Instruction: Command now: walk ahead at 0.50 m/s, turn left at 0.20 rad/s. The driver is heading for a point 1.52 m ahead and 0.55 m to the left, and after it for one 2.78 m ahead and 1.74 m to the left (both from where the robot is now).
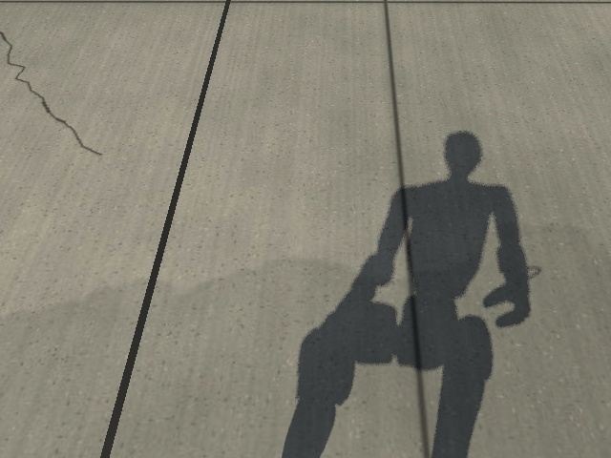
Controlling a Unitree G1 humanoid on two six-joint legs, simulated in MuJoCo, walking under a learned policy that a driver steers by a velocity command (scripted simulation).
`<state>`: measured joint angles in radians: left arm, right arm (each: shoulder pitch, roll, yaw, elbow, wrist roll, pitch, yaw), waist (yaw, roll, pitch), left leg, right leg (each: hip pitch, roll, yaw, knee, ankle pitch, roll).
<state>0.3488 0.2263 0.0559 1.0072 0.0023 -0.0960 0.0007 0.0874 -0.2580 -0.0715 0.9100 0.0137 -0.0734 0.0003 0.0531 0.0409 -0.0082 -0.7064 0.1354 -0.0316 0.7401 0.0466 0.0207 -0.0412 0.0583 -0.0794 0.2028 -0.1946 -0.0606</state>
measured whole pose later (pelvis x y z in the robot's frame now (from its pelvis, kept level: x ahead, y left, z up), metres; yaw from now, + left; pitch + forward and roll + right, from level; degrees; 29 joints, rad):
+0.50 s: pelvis +0.29 +0.08 +0.00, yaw +15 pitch +2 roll +0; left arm 0.05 0.28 0.07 0.81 0.01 -0.11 0.02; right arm 0.31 -0.25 -0.07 0.86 0.02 -0.06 0.00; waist -0.05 -0.03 0.02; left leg -0.18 -0.11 -0.09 0.33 -0.18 0.10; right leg -0.67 -0.10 0.09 0.77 -0.09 0.04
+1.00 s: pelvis +0.56 +0.12 +0.00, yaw +33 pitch +2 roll -2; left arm 0.31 0.27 0.08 0.87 0.01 -0.10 0.00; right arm 0.18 -0.31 -0.09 0.68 0.03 -0.02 0.01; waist 0.06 0.05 0.02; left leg -0.71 0.11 -0.06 0.96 -0.15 0.01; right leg -0.09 0.01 -0.15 0.27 -0.22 -0.02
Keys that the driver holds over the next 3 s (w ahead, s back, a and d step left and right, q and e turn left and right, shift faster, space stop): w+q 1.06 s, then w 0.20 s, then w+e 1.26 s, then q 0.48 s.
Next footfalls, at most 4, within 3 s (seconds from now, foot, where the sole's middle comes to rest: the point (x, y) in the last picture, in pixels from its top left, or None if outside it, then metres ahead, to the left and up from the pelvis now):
0.20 left None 0.30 0.15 -0.78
0.70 right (334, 409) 0.62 0.02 -0.78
1.22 left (175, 368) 0.70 0.40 -0.78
1.76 right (204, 244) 1.09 0.40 -0.78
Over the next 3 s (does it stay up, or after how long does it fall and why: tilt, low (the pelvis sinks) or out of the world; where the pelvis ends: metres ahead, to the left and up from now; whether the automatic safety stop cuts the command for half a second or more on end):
stays up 1.44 0.54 -0.01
